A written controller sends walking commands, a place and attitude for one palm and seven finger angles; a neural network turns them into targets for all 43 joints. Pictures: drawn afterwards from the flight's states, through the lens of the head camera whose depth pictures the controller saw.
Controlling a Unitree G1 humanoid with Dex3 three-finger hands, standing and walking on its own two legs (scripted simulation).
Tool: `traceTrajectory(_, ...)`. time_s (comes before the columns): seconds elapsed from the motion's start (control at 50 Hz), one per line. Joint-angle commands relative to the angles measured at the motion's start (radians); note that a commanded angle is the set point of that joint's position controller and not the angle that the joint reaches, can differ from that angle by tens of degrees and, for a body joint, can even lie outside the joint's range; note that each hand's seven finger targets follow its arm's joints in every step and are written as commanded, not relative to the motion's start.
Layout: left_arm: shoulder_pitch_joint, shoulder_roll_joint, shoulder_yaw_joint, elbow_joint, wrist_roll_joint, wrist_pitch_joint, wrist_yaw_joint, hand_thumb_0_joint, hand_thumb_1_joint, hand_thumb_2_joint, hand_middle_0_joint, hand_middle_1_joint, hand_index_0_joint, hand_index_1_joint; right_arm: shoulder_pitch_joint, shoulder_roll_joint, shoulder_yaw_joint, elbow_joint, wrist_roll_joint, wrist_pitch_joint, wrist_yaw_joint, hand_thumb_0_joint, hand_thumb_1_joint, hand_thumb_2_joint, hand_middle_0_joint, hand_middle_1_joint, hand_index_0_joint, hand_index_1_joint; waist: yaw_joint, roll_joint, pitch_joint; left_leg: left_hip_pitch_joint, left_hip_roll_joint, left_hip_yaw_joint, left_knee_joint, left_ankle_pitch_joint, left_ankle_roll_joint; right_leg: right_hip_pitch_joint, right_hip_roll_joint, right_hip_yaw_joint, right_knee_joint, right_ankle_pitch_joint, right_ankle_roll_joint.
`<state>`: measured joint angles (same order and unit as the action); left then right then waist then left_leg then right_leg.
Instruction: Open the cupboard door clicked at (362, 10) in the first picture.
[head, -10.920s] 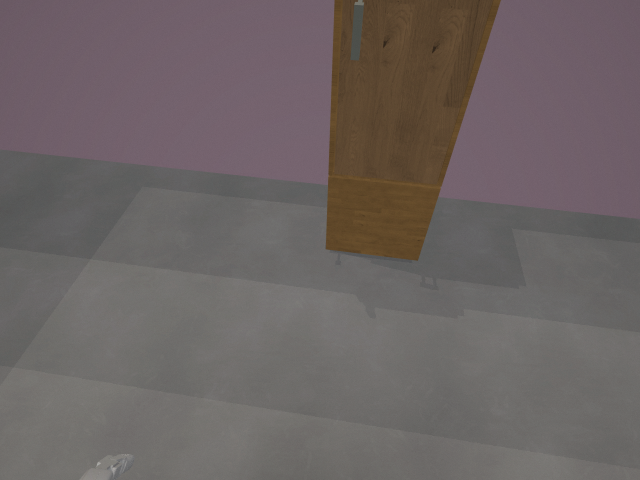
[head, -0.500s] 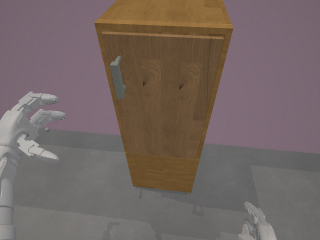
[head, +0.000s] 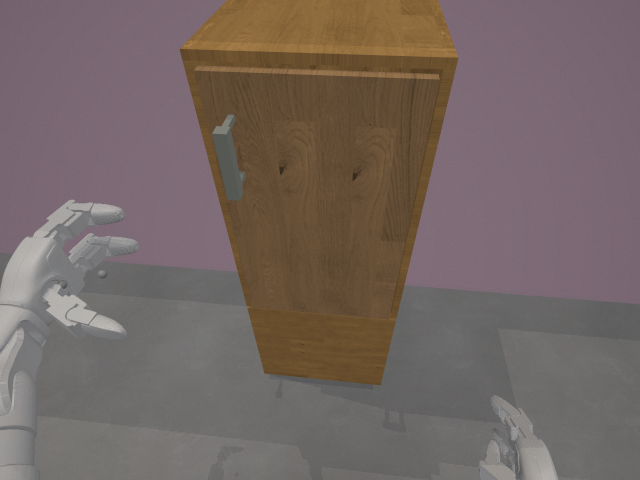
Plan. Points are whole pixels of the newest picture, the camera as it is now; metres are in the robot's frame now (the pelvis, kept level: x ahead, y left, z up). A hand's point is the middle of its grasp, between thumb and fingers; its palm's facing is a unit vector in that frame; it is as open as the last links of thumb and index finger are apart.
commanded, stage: move the hooked fingers beside the handle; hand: left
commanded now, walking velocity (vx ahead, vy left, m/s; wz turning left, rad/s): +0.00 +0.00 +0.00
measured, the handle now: (232, 158) +0.55 +0.19 +0.13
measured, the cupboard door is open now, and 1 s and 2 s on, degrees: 0 0 0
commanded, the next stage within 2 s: none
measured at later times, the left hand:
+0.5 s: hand (137, 225) +0.37 +0.26 +0.14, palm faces +0.01 -1.00 -0.02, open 14.0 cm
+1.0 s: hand (153, 199) +0.42 +0.26 +0.14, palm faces -0.01 -1.00 +0.00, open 14.0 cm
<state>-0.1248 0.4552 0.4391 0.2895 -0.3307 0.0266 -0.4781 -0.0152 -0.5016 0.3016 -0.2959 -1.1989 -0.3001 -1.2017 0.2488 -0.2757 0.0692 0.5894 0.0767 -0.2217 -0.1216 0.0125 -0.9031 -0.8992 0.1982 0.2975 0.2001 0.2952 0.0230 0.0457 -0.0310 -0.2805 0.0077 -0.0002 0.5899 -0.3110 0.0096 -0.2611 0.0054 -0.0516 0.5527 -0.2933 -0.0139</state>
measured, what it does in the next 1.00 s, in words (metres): stands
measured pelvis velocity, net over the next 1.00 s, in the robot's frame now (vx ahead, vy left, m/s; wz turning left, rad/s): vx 0.01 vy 0.01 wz -0.02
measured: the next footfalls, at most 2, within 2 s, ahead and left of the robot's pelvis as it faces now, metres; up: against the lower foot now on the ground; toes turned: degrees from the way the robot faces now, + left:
none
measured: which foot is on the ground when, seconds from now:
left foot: down 0.00-1.00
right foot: down 0.00-1.00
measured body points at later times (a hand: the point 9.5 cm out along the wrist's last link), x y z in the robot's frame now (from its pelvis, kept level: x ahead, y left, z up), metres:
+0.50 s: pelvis +0.01 +0.00 +0.00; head +0.02 -0.01 +0.45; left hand +0.36 +0.32 +0.15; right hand +0.14 -0.26 -0.09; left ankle +0.00 +0.11 -0.73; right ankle +0.00 -0.11 -0.73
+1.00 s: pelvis +0.01 +0.01 +0.00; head +0.04 +0.01 +0.44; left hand +0.41 +0.32 +0.15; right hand +0.11 -0.26 -0.10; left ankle +0.00 +0.11 -0.73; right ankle +0.00 -0.11 -0.73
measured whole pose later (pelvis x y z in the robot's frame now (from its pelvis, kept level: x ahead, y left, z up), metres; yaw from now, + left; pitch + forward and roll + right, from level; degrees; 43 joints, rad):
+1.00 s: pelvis +0.01 +0.01 +0.00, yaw -1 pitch +6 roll -1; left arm -0.61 0.54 0.42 0.83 -0.23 -0.11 -0.45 -0.02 -0.50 0.30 -0.30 -1.20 -0.30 -1.20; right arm 0.33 -0.29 0.05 0.62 0.06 -0.11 -0.10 0.01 -0.90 -0.90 0.20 0.30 0.20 0.30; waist -0.05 0.01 -0.05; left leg -0.41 0.01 0.02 0.63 -0.33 0.02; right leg -0.39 0.01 -0.03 0.59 -0.30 0.00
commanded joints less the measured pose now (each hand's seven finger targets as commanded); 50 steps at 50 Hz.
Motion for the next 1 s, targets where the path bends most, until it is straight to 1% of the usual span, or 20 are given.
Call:
traceTrajectory(0.0, -0.289, 0.3, 0.128, -0.239, -0.037, -0.094, 0.01, 0.0, -0.5, 0.3, -0.3, -1.2, -0.3, -1.2, -0.093, -0.119, -0.057, -0.15, -0.006, -0.061, -0.009, 0.0, -0.9, -0.9, 0.2, 0.3, 0.2, 0.3, 0.008, 0.041, -0.215, 0.112, -0.01, -0.018, -0.081, 0.246, 0.021, 0.035, 0.011, 0.013, -0.067, 0.245, -0.008)
traceTrajectory(0.12, -0.449, 0.275, 0.046, -0.088, -0.004, -0.06, 0.006, 0.0, -0.5, 0.3, -0.3, -1.2, -0.3, -1.2, -0.075, -0.132, -0.056, -0.12, 0.002, -0.047, -0.023, 0.0, -0.9, -0.9, 0.2, 0.3, 0.2, 0.3, -0.036, 0.023, -0.118, 0.069, -0.009, -0.022, -0.085, 0.152, 0.023, -0.055, 0.006, 0.015, -0.088, 0.144, -0.002)
traceTrajectory(0.2, -0.568, 0.298, 0.028, -0.061, 0.01, -0.08, 0.002, 0.0, -0.5, 0.3, -0.3, -1.2, -0.3, -1.2, -0.066, -0.136, -0.057, -0.114, 0.0, -0.042, -0.029, 0.0, -0.9, -0.9, 0.2, 0.3, 0.2, 0.3, -0.047, 0.04, -0.182, 0.086, -0.012, -0.025, -0.07, 0.167, 0.025, -0.039, 0.002, 0.026, -0.082, 0.156, -0.006)
traceTrajectory(0.28, -0.583, 0.329, 0.059, -0.036, 0.014, -0.125, 0.011, 0.0, -0.5, 0.3, -0.3, -1.2, -0.3, -1.2, -0.051, -0.133, -0.056, -0.115, -0.007, -0.038, -0.021, 0.0, -0.9, -0.9, 0.2, 0.3, 0.2, 0.3, -0.032, 0.032, -0.276, 0.098, -0.013, -0.025, -0.056, 0.222, 0.025, 0.012, 0.003, 0.031, -0.06, 0.219, -0.009)
traceTrajectory(0.34, -0.576, 0.338, 0.078, 0.049, 0.014, -0.129, 0.016, 0.0, -0.5, 0.3, -0.3, -1.2, -0.3, -1.2, -0.035, -0.137, -0.06, -0.105, -0.006, -0.028, -0.017, 0.0, -0.9, -0.9, 0.2, 0.3, 0.2, 0.3, -0.03, 0.004, -0.257, 0.071, -0.011, -0.019, -0.057, 0.229, 0.023, 0.01, 0.001, 0.024, -0.053, 0.245, -0.007)
traceTrajectory(0.38, -0.522, 0.384, 0.125, 0.106, 0.02, -0.11, 0.016, 0.0, -0.5, 0.3, -0.3, -1.2, -0.3, -1.2, -0.027, -0.143, -0.063, -0.114, -0.006, -0.017, -0.009, 0.0, -0.9, -0.9, 0.2, 0.3, 0.2, 0.3, -0.008, 0.0, -0.264, 0.037, -0.014, -0.008, -0.053, 0.253, 0.025, 0.039, -0.002, 0.031, -0.042, 0.284, -0.007)
traceTrajectory(0.44, -0.569, 0.371, 0.091, 0.148, 0.041, -0.089, 0.017, 0.0, -0.5, 0.3, -0.3, -1.2, -0.3, -1.2, -0.01, -0.147, -0.065, -0.116, -0.003, -0.001, -0.003, 0.0, -0.9, -0.9, 0.2, 0.3, 0.2, 0.3, -0.023, 0.029, -0.226, 0.022, -0.013, -0.006, -0.053, 0.261, 0.023, -0.001, -0.003, 0.026, -0.04, 0.294, -0.007)
traceTrajectory(0.46, -0.561, 0.367, 0.088, 0.161, 0.037, -0.085, 0.015, 0.0, -0.5, 0.3, -0.3, -1.2, -0.3, -1.2, -0.007, -0.148, -0.066, -0.121, -0.004, 0.005, 0.001, 0.0, -0.9, -0.9, 0.2, 0.3, 0.2, 0.3, -0.018, -0.001, -0.222, 0.015, -0.012, -0.003, -0.048, 0.266, 0.025, 0.013, -0.003, 0.031, -0.04, 0.303, -0.007)
traceTrajectory(0.5, -0.608, 0.362, 0.074, 0.137, 0.04, -0.101, 0.012, 0.0, -0.5, 0.3, -0.3, -1.2, -0.3, -1.2, 0.003, -0.15, -0.072, -0.128, -0.004, 0.01, 0.002, 0.0, -0.9, -0.9, 0.2, 0.3, 0.2, 0.3, -0.03, 0.001, -0.257, 0.031, -0.013, 0.001, -0.043, 0.27, 0.029, 0.007, 0.001, 0.035, -0.036, 0.313, -0.004)
traceTrajectory(0.52, -0.616, 0.399, 0.107, 0.124, 0.044, -0.115, 0.017, 0.0, -0.5, 0.3, -0.3, -1.2, -0.3, -1.2, 0.014, -0.153, -0.076, -0.127, -0.005, 0.014, 0.002, 0.0, -0.9, -0.9, 0.2, 0.3, 0.2, 0.3, -0.025, 0.016, -0.277, 0.038, -0.011, -0.003, -0.042, 0.289, 0.026, 0.012, 0.003, 0.029, -0.029, 0.32, -0.007)
traceTrajectory(0.54, -0.653, 0.36, 0.066, 0.092, 0.043, -0.133, 0.014, 0.0, -0.5, 0.3, -0.3, -1.2, -0.3, -1.2, 0.015, -0.148, -0.075, -0.13, -0.006, 0.014, 0.002, 0.0, -0.9, -0.9, 0.2, 0.3, 0.2, 0.3, -0.037, 0.047, -0.295, 0.067, -0.012, -0.001, -0.038, 0.301, 0.027, 0.003, 0.006, 0.031, -0.027, 0.327, -0.008)
traceTrajectory(0.58, -0.685, 0.385, 0.088, 0.073, 0.036, -0.162, 0.017, 0.0, -0.5, 0.3, -0.3, -1.2, -0.3, -1.2, 0.029, -0.151, -0.079, -0.124, -0.009, 0.016, 0.002, 0.0, -0.9, -0.9, 0.2, 0.3, 0.2, 0.3, -0.038, 0.033, -0.333, 0.085, -0.009, -0.007, -0.029, 0.327, 0.028, 0.015, 0.011, 0.032, -0.021, 0.348, -0.009)
traceTrajectory(0.6, -0.705, 0.353, 0.057, 0.081, 0.037, -0.17, 0.015, 0.0, -0.5, 0.3, -0.3, -1.2, -0.3, -1.2, 0.032, -0.148, -0.078, -0.116, -0.009, 0.018, 0.0, 0.0, -0.9, -0.9, 0.2, 0.3, 0.2, 0.3, -0.05, 0.057, -0.32, 0.098, -0.008, -0.004, -0.029, 0.328, 0.028, -0.005, 0.012, 0.03, -0.023, 0.345, -0.01)
traceTrajectory(0.66, -0.712, 0.385, 0.084, 0.164, 0.035, -0.169, 0.015, 0.0, -0.5, 0.3, -0.3, -1.2, -0.3, -1.2, 0.054, -0.16, -0.08, -0.094, -0.011, 0.028, -0.002, 0.0, -0.9, -0.9, 0.2, 0.3, 0.2, 0.3, -0.052, -0.003, -0.293, 0.067, -0.006, -0.007, -0.031, 0.305, 0.029, -0.007, 0.013, 0.03, -0.029, 0.328, -0.009)
traceTrajectory(0.74, -0.751, 0.377, 0.056, 0.269, 0.065, -0.141, 0.016, 0.0, -0.5, 0.3, -0.3, -1.2, -0.3, -1.2, 0.066, -0.163, -0.081, -0.083, -0.007, 0.041, -0.001, 0.0, -0.9, -0.9, 0.2, 0.3, 0.2, 0.3, -0.06, 0.037, -0.253, 0.038, -0.008, -0.013, -0.038, 0.27, 0.025, -0.06, 0.008, 0.023, -0.03, 0.28, -0.011)
traceTrajectory(0.78, -0.797, 0.394, 0.056, 0.253, 0.073, -0.146, 0.019, 0.0, -0.5, 0.3, -0.3, -1.2, -0.3, -1.2, 0.07, -0.164, -0.082, -0.087, -0.009, 0.048, 0.002, 0.0, -0.9, -0.9, 0.2, 0.3, 0.2, 0.3, -0.059, 0.054, -0.29, 0.053, -0.008, -0.013, -0.029, 0.306, 0.025, -0.046, 0.008, 0.026, -0.021, 0.313, -0.014)
traceTrajectory(0.8, -0.813, 0.364, 0.025, 0.254, 0.077, -0.15, 0.019, 0.0, -0.5, 0.3, -0.3, -1.2, -0.3, -1.2, 0.071, -0.16, -0.08, -0.092, -0.01, 0.049, 0.004, 0.0, -0.9, -0.9, 0.2, 0.3, 0.2, 0.3, -0.064, 0.071, -0.301, 0.064, -0.009, -0.012, -0.025, 0.317, 0.025, -0.052, 0.009, 0.026, -0.018, 0.318, -0.015)
traceTrajectory(0.82, -0.857, 0.358, 0.014, 0.255, 0.076, -0.161, 0.023, 0.0, -0.5, 0.3, -0.3, -1.2, -0.3, -1.2, 0.078, -0.16, -0.081, -0.086, -0.01, 0.052, 0.004, 0.0, -0.9, -0.9, 0.2, 0.3, 0.2, 0.3, -0.077, 0.049, -0.297, 0.071, -0.005, -0.017, -0.025, 0.311, 0.024, -0.067, 0.011, 0.021, -0.022, 0.307, -0.013)
traceTrajectory(0.88, -0.872, 0.406, 0.063, 0.296, 0.071, -0.193, 0.029, 0.0, -0.5, 0.3, -0.3, -1.2, -0.3, -1.2, 0.096, -0.168, -0.083, -0.082, -0.016, 0.062, 0.007, 0.0, -0.9, -0.9, 0.2, 0.3, 0.2, 0.3, -0.07, -0.005, -0.341, 0.058, -0.003, -0.018, -0.015, 0.321, 0.026, -0.04, 0.016, 0.026, -0.01, 0.328, -0.013)
traceTrajectory(0.98, -0.923, 0.383, 0.03, 0.358, 0.089, -0.21, 0.028, 0.0, -0.5, 0.3, -0.3, -1.2, -0.3, -1.2, 0.109, -0.167, -0.084, -0.072, -0.017, 0.075, 0.013, 0.0, -0.9, -0.9, 0.2, 0.3, 0.2, 0.3, -0.079, 0.068, -0.332, 0.072, 0.001, -0.017, -0.005, 0.349, 0.02, -0.084, 0.015, 0.025, -0.002, 0.328, -0.014)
